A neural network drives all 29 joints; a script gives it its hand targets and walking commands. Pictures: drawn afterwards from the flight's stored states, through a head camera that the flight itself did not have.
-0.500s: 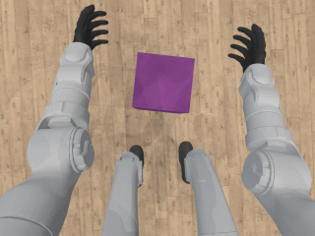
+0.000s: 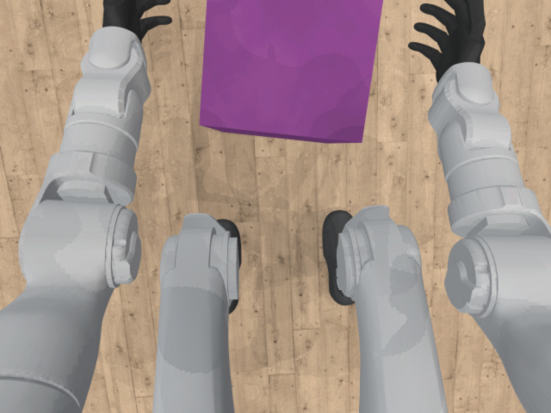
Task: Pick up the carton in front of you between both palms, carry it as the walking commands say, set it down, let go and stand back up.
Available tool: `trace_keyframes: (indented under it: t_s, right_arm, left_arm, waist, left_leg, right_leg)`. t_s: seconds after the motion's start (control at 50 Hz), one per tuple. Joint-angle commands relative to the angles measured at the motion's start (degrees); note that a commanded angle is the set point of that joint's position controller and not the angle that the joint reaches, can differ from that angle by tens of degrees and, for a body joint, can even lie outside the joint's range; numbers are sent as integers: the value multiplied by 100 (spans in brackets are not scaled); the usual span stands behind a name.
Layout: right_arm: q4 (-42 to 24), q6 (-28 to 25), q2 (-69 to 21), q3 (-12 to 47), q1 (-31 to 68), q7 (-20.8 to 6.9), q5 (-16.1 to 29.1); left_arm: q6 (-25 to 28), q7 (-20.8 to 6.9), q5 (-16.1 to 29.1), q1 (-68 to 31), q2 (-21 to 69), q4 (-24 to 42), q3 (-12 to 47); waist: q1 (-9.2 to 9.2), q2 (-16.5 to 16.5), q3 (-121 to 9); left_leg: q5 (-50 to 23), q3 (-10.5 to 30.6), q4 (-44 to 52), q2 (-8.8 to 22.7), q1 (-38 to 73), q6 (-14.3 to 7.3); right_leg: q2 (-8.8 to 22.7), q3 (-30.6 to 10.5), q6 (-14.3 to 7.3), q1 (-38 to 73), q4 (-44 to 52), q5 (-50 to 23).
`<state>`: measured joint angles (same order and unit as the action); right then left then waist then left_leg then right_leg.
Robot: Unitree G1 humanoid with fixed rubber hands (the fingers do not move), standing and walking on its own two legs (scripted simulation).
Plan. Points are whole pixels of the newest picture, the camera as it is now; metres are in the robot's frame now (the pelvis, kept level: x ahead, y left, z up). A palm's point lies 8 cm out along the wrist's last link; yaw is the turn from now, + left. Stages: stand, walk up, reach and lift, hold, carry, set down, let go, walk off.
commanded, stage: reach and lift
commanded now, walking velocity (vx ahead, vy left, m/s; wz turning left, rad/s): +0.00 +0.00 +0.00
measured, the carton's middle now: (284, 72) +0.51 +0.00 -0.31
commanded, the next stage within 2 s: none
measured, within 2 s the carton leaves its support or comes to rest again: leaves its support in 1.06 s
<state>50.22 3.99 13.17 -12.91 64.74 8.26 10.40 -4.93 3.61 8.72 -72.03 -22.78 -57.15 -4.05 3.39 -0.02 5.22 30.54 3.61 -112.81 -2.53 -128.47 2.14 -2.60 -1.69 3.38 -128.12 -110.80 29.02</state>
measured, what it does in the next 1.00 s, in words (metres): lowers itself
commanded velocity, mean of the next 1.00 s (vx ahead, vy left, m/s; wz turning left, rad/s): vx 0.00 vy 0.00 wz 0.00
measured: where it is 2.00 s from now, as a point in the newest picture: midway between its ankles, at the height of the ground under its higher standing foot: (283, 278)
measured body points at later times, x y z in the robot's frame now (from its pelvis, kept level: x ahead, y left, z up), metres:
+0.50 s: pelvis +0.00 +0.00 -0.06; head +0.36 +0.02 +0.20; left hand +0.55 +0.17 -0.25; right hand +0.51 -0.19 -0.24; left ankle +0.10 +0.13 -0.40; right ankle +0.12 -0.13 -0.40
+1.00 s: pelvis -0.01 +0.00 -0.06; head +0.35 +0.02 +0.20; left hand +0.55 +0.14 -0.24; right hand +0.52 -0.16 -0.23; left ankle +0.10 +0.13 -0.40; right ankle +0.12 -0.13 -0.40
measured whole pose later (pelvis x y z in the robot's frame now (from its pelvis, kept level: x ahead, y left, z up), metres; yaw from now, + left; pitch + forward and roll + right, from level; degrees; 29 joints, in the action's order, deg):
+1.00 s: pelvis -0.01 +0.00 -0.06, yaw +0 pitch +39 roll -2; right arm 65.4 1.6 11.4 -13.8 79.5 11.1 9.6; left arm -2.8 6.8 7.6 -85.7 -18.1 -72.1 -0.3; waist 2.7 -1.3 16.4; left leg 31.8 3.2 -125.0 -2.4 -131.9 1.8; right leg -3.0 -1.8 4.0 -131.5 -122.8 30.0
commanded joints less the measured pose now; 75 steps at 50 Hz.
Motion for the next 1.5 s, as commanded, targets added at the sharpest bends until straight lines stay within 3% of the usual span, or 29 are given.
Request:
trace_keyframes:
  t_s: [0.0, 0.14, 0.22, 0.3, 0.36, 0.58, 0.7, 0.76, 0.78, 0.8, 0.88, 0.96, 1.12, 1.22, 1.26, 1.34, 1.48]
  right_arm:
    - [-133, -117, 679, -42, 1558, 33, -1]
    - [689, -363, 848, 96, 2209, 22, 85]
    - [570, -502, 1003, 256, 2465, 70, 302]
    - [750, -564, 674, 546, 2189, 9, 597]
    - [678, -581, 721, 517, 1941, 11, 597]
    - [866, -629, 616, 427, 1991, 51, 383]
    - [790, -649, -45, 805, 2467, 49, 548]
    - [971, -650, -324, 749, 2563, 62, 421]
    - [1086, -660, -312, 661, 2541, 86, 319]
    - [869, -670, -1049, 977, 2943, -14, 382]
    - [755, -469, -3593, 1346, 4230, -684, 73]
    - [389, -168, -4800, 1273, 4581, -1169, -228]
    - [-1028, 239, -6220, 2094, 4498, -1315, 276]
    - [-2057, 649, -6557, 2476, 4297, -1320, 65]
    - [-1994, 842, -6656, 2416, 4104, -1379, -125]
    - [-1125, 1177, -6860, 1761, 3627, -1550, -778]
    - [-571, 1343, -7062, 1068, 3419, -1730, -1396]
  left_arm:
    - [126, 21, 82, -1826, -646, 73, 1]
    - [365, 27, 255, -2369, -851, -666, 241]
    - [500, 90, 473, -2609, -978, -434, 480]
    - [567, 124, 445, -2508, -759, -181, 588]
    - [572, 149, 421, -2269, -687, -41, 556]
    - [557, 146, 373, -2111, -420, -512, 517]
    - [605, 164, 491, -2557, 163, -508, 865]
    - [633, 193, 312, -2698, 381, -592, 814]
    - [642, 203, 275, -2707, 476, -659, 796]
    - [647, 97, 352, -2990, 1266, -484, 1110]
    - [471, -518, 158, -3883, 4001, -557, 1442]
    - [258, -945, -144, -3927, 5223, -224, 1171]
    - [-40, -975, 256, -3968, 6733, 1474, 1824]
    - [-514, -929, 79, -3467, 7425, 2375, 2082]
    - [-725, -986, -89, -3213, 7623, 2247, 1954]
    - [-1039, -1172, -679, -2793, 7818, 1339, 1209]
    - [-1139, -1329, -1302, -2623, 7794, 779, 339]
  waist:
    - [86, 409, -5996]
    - [84, 326, -5406]
    - [134, 386, -5996]
    - [-71, 530, -6001]
    - [-55, 613, -6172]
    - [9, 398, -5295]
    - [-60, 368, -5350]
    - [-110, 385, -5214]
    - [-38, 423, -5182]
    - [-78, 459, -5247]
    - [-85, 471, -5103]
    - [-91, 330, -5040]
    - [-126, 420, -7949]
    - [-94, 440, -8868]
    - [-65, 438, -8272]
    - [3, 470, -6524]
    - [-78, 282, -6314]
  left_leg:
    - [-639, -457, 743, 130, 3303, -34]
    - [-726, -344, 166, 222, 2847, -40]
    - [-1188, -342, -125, 241, 3272, -51]
    - [-1689, -410, -286, 193, 3329, -47]
    - [-1989, -391, -349, 167, 3642, -30]
    - [-1330, -310, -150, 126, 2953, -39]
    - [-1154, -340, -31, 77, 2954, -87]
    - [-1086, -339, -3, 36, 2927, -99]
    - [-1047, -342, 12, 19, 2916, -86]
    - [-1125, -328, 19, -29, 2955, -134]
    - [-1126, -327, -103, -223, 2757, -169]
    - [-1163, -527, -212, -398, 2515, -187]
    - [-2610, -820, -364, -550, 4160, -104]
    - [-2376, -881, 15, -710, 4709, -36]
    - [-1743, -863, 300, -738, 4399, -45]
    - [-396, -805, 934, -713, 3473, -103]
    - [-208, -768, 1689, -748, 3589, -169]
  right_leg:
    - [109, 590, 62, 3149, 612, -910]
    - [152, 470, 63, 3032, -6, -1032]
    - [131, 512, 64, 3190, -289, -1483]
    - [31, 498, 47, 3170, -473, -1942]
    - [-13, 524, 46, 3077, -496, -2069]
    - [34, 509, 47, 2662, -374, -1500]
    - [-41, 487, 22, 2800, -273, -1370]
    - [-120, 469, 29, 2864, -261, -1286]
    - [-139, 465, 31, 2871, -235, -1279]
    - [-198, 475, 4, 2831, -258, -1334]
    - [-374, 563, -47, 2565, -428, -1240]
    - [-503, 673, -58, 2522, -538, -1256]
    - [-654, 860, -14, 3740, -653, -2611]
    - [-746, 936, 2, 3974, -241, -2176]
    - [-748, 945, -40, 3681, 17, -1586]
    - [-716, 889, -164, 3034, 605, -426]
    - [-755, 768, -175, 3362, 1390, -242]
